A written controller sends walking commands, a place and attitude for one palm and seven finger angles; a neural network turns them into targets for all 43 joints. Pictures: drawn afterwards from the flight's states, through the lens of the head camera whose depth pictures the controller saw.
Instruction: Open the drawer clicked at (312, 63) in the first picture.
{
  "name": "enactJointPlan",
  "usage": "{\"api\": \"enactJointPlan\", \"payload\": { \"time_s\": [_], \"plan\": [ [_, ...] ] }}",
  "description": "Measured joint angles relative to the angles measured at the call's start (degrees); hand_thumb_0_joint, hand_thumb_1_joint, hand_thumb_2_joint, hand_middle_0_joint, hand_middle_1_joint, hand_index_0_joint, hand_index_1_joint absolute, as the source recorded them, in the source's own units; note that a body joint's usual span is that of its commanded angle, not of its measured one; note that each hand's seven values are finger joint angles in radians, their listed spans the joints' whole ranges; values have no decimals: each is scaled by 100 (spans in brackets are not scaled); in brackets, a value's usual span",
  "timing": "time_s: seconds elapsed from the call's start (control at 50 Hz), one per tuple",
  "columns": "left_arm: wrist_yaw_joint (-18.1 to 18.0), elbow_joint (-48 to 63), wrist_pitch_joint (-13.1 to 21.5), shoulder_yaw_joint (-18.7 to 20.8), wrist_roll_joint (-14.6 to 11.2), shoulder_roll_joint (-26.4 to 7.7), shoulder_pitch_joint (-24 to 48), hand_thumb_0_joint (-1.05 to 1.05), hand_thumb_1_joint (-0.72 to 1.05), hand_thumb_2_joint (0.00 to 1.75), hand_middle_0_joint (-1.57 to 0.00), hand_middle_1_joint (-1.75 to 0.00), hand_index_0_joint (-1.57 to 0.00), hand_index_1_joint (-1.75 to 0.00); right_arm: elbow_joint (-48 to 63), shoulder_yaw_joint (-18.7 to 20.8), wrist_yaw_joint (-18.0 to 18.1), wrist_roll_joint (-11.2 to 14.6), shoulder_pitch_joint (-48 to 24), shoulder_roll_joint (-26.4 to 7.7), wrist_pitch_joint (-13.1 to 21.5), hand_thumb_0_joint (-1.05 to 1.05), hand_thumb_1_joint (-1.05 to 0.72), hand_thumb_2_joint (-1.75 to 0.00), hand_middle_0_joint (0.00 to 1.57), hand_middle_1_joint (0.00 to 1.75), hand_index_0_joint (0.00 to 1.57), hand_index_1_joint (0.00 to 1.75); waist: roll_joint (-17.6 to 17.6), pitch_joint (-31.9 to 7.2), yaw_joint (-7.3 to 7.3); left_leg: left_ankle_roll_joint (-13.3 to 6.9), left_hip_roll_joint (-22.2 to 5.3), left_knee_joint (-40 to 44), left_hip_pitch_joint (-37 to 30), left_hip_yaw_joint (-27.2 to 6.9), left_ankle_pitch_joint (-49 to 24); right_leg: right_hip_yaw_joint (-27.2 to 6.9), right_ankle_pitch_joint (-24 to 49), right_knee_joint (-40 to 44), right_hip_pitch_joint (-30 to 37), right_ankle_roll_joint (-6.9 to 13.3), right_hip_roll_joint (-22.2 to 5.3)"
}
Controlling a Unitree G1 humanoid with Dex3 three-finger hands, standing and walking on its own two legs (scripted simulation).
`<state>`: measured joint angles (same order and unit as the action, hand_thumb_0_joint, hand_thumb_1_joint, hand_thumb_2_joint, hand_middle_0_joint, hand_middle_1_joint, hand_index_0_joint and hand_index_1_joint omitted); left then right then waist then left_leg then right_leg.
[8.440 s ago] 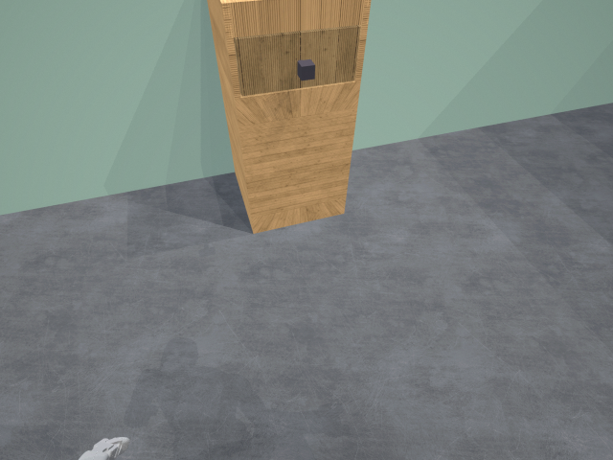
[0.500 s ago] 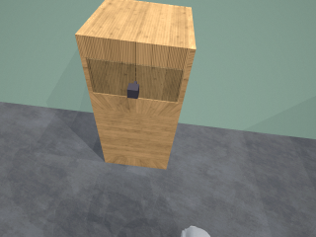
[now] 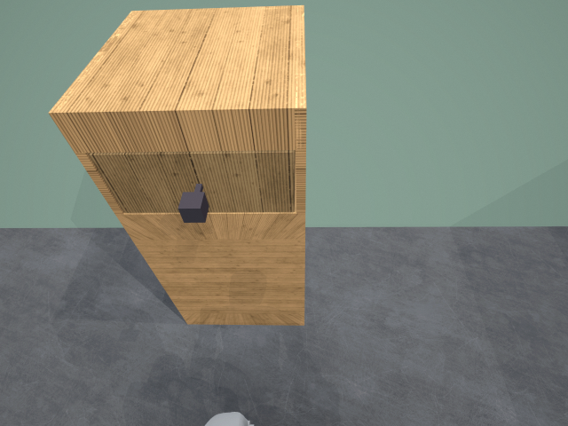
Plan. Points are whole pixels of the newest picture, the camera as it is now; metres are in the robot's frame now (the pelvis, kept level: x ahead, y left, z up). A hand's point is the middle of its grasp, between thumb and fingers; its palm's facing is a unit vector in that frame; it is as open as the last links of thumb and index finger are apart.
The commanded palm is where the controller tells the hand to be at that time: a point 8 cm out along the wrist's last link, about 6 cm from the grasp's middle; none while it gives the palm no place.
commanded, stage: come to a stop and stand still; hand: left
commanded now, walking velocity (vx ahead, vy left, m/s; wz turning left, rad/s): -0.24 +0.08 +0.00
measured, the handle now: (196, 199) +0.52 +0.20 -0.03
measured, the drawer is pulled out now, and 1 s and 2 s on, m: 0.00 0.00 0.00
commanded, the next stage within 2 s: look again from close up in 1.08 s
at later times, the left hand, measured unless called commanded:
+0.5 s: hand out of the picture +0.00 +0.24 -0.17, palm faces +0.04 -0.98 -0.19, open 7.4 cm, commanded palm none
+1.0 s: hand out of the picture -0.04 +0.14 -0.17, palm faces +0.03 -0.98 -0.20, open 7.3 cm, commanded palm none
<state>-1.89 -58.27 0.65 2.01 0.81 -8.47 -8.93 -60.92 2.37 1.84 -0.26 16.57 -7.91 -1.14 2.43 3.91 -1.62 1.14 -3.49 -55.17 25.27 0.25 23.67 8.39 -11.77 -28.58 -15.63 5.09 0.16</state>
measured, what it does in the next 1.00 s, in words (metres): steps on the spot: left foot, then right foot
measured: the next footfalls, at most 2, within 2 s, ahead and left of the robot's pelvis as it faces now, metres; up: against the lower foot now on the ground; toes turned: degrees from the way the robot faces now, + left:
left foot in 0.26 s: +0.01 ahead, +0.13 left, +0.00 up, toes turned -8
right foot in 0.64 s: +0.00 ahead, -0.06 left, +0.00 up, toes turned -3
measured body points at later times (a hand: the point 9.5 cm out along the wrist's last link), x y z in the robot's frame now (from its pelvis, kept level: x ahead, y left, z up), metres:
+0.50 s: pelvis -0.02 +0.04 +0.01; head +0.00 +0.06 +0.46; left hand +0.00 +0.29 -0.16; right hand +0.04 -0.19 -0.13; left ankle -0.01 +0.16 -0.74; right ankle -0.07 -0.09 -0.68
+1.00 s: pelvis -0.04 -0.02 +0.00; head -0.03 -0.04 +0.45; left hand -0.04 +0.20 -0.15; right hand -0.09 -0.23 -0.17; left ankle -0.02 +0.15 -0.74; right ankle -0.07 -0.10 -0.74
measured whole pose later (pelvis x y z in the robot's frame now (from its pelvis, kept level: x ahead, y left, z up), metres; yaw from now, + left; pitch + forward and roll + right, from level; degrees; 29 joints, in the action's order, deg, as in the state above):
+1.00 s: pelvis -0.04 -0.02 +0.00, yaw +0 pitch -2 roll +0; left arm -1.6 -64.7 -0.4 0.5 -0.1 -7.3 -15.9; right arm -67.6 0.5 2.1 -0.9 19.5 -7.9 -1.2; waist 1.9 2.4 -1.0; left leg 4.7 -5.9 -24.2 10.3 0.2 11.6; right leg 5.3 -17.1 -25.3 -6.2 3.1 1.5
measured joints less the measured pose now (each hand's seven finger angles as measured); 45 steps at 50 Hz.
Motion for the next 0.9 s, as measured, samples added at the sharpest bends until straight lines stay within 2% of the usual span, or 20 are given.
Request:
{"api": "enactJointPlan", "payload": {
  "time_s": [0.08, 0.16, 0.2, 0.24, 0.26, 0.3, 0.34, 0.4, 0.44, 0.5, 0.58, 0.64, 0.66, 0.7, 0.76, 0.82, 0.86, 0.9],
  "plan": [
    [6, 80, -94, 27, 24, 41, -44, -1, 93, 90, -20, -30, -20, -30, 106, 91, 17, -47, -427, -189, -150, 1, -94, -90, 19, 30, 20, 30, 26, 72, 156, 136, 118, 154, 54, -3, 66, -58, -66, -95, -16, -74, -107],
    [7, 148, -192, 65, 68, -16, -111, 0, 92, 90, -20, -30, -20, -30, 239, 136, -23, -22, -707, -298, -185, 1, -94, -90, 19, 30, 20, 30, -111, 124, 270, 169, 221, 485, -191, 66, 160, -112, -94, -206, -114, -170, -226],
    [8, 153, -227, 86, 81, -82, -143, 0, 92, 90, -20, -30, -20, -30, 300, 131, -34, -13, -794, -293, -148, 1, -93, -90, 19, 30, 20, 30, -215, 131, 293, 161, 240, 961, -464, 106, 4, -121, -100, -278, -193, -228, -268],
    [8, 144, -263, 100, 59, -151, -200, 0, 91, 90, -20, -30, -20, -30, 352, 102, -44, -13, -809, -280, -72, 1, -93, -90, 19, 30, 20, 30, -290, 99, 285, 130, 218, 1837, -908, 149, -603, -108, -162, -454, -310, -309, -284],
    [12, 137, -284, 101, 35, -182, -233, 0, 91, 90, -20, -30, -20, -30, 366, 89, -47, -25, -785, -275, -18, 1, -93, -90, 19, 30, 20, 30, -304, 62, 268, -24, 196, 2177, -1068, 159, -773, -83, -226, -597, -391, -355, -285],
    [5, 95, -348, 109, 6, -278, -252, 0, 91, 90, -20, -30, -20, -30, 354, 35, -42, -62, -763, -167, 4, 1, -92, -90, 19, 30, 20, 30, -479, 84, 310, -172, 258, 2161, -1094, 222, -631, -318, -1021, -1104, -543, -467, -263],
    [14, 60, -407, 128, 16, -338, -328, 0, 91, 90, -20, -30, -20, -30, 340, -51, -1, -95, -705, -66, 10, 0, -92, -90, 19, 30, 20, 30, -549, 34, 338, -192, 241, 2323, -1174, 261, -645, -611, -1436, -1810, -705, -548, -126],
    [80, -34, -417, 150, 20, -368, -432, 0, 91, 90, -19, -30, -20, -30, 301, -102, 94, -107, -637, 2, 23, 0, -92, -90, 20, 30, 20, 30, -527, -52, 330, -185, 195, 2679, -1272, 268, -869, -857, -1331, -2605, -801, -654, -25],
    [120, -97, -404, 152, 15, -373, -523, 0, 91, 90, -19, -30, -20, -30, 269, -114, 105, -105, -622, -17, 35, 0, -93, -90, 20, 30, 20, 30, -507, -101, 325, -185, 171, 2868, -1322, 313, -991, -931, -1235, -2780, -738, -732, -52],
    [157, -213, -428, 133, 15, -370, -624, 0, 91, 90, -19, -30, -20, -30, 230, -107, 96, -106, -586, -44, 59, 0, -93, -90, 20, 30, 20, 30, -463, -157, 274, -156, 124, 3034, -1366, 386, -1101, -915, -1265, -2509, -475, -813, -163],
    [171, -335, -428, 67, -6, -319, -604, 0, 91, 90, -19, -30, -20, -30, 145, -69, 55, -120, -497, -100, 75, 0, -92, -90, 20, 30, 20, 30, -358, -161, 138, -71, 60, 3050, -1337, 416, -1171, -783, -1418, -1400, 66, -808, -279],
    [164, -351, -310, 14, -18, -277, -537, 0, 91, 90, -19, -30, -20, -30, 18, -48, 25, -82, -367, -138, 63, 0, -92, -90, 20, 30, 20, 30, -334, -169, 92, 46, 74, 2868, -1214, 431, -1146, -696, -693, -196, 551, -766, -321],
    [142, -391, -256, -1, -12, -222, -492, 0, 91, 90, -19, -30, -20, -30, -51, -34, 18, -56, -333, -175, 49, 0, -91, -90, 20, 30, 20, 30, -245, -146, 85, 96, 25, 2754, -1174, 402, -1108, -656, -586, -49, 627, -677, -272],
    [124, -457, -190, -78, -18, -75, -459, 0, 91, 90, -19, -30, -20, -30, -187, -21, 3, -25, -203, -262, -7, 0, -91, -90, 20, 30, 20, 30, -16, -169, 15, 112, -58, 2720, -1206, 261, -1039, -526, -622, -1, 735, -510, -162],
    [70, -483, -124, -120, -13, 23, -543, 1, 92, 90, -20, -30, -20, -30, -361, -51, -28, -65, 20, -278, -97, 0, -91, -90, 19, 30, 20, 30, 72, -343, 17, 47, -74, 2756, -1269, 165, -837, -454, -622, 151, 827, -378, -98],
    [41, -513, -91, -142, -40, 49, -602, 1, 93, 90, -20, -30, -20, -30, -477, -92, -23, -76, 159, -244, -63, 0, -91, -90, 19, 30, 20, 30, 120, -371, 5, 24, -140, 2908, -1406, 90, -1162, -391, -582, 221, 865, -305, 36],
    [18, -560, -96, -143, -62, 33, -601, 1, 94, 90, -20, -30, -20, -30, -561, -127, -3, -71, 209, -164, -23, 0, -91, -90, 19, 30, 20, 30, 47, -324, -14, 220, -162, 2986, -1459, 48, -1170, -354, -597, 207, 886, -271, 55],
    [10, -586, -106, -141, -73, 32, -619, 1, 94, 90, -20, -30, -20, -30, -614, -158, 4, -66, 259, -93, -4, 0, -91, -90, 19, 30, 20, 30, -17, -281, 4, 314, -182, 3046, -1493, 30, -1173, -335, -588, 241, 911, -243, 75]
  ]
}}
